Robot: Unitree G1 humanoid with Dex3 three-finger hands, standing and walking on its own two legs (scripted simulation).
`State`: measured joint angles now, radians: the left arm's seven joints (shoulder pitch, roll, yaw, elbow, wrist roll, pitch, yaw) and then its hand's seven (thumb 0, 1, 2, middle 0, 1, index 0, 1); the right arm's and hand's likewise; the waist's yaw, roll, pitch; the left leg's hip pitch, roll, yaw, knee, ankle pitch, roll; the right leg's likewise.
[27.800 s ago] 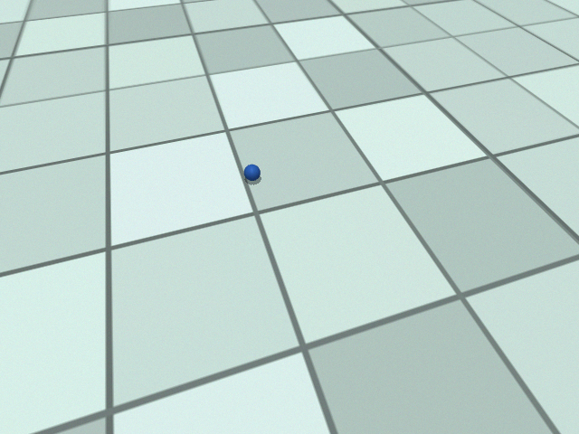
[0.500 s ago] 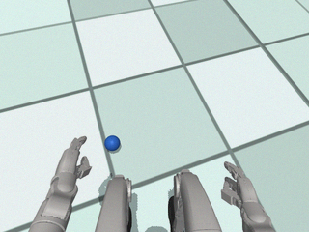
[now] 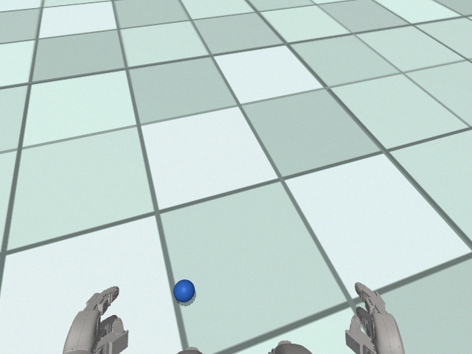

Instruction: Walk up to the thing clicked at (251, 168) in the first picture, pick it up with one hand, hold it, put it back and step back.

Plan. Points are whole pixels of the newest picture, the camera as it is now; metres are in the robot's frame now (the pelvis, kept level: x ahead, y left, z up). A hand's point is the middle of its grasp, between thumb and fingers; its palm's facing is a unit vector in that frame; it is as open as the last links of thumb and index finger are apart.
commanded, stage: home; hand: left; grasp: from above
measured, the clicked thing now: (184, 290) +0.43 +0.17 -0.67
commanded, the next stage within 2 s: none
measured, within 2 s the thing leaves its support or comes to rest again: neither
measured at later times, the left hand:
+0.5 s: hand (120, 341) +0.17 +0.18 -0.04, palm faces +0.06 -0.98 -0.19, open 7.4 cm
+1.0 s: hand (124, 345) +0.16 +0.18 -0.04, palm faces +0.05 -0.98 -0.19, open 7.4 cm
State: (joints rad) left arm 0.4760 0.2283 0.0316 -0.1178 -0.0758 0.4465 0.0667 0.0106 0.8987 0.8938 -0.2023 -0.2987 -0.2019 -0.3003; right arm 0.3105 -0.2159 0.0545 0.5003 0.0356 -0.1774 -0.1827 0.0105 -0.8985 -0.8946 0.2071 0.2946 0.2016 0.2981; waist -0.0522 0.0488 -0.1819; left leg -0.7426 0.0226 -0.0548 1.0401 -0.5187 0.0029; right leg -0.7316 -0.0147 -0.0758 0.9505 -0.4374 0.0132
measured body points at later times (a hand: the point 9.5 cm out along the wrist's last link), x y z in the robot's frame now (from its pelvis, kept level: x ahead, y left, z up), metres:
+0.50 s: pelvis +0.01 +0.00 +0.01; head +0.03 +0.01 +0.46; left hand +0.16 +0.24 -0.03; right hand +0.17 -0.23 -0.05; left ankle +0.00 +0.11 -0.68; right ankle +0.02 -0.13 -0.68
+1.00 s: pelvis +0.00 +0.00 +0.01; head +0.02 +0.01 +0.46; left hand +0.16 +0.23 -0.03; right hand +0.16 -0.24 -0.06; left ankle +0.00 +0.11 -0.68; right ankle +0.02 -0.13 -0.68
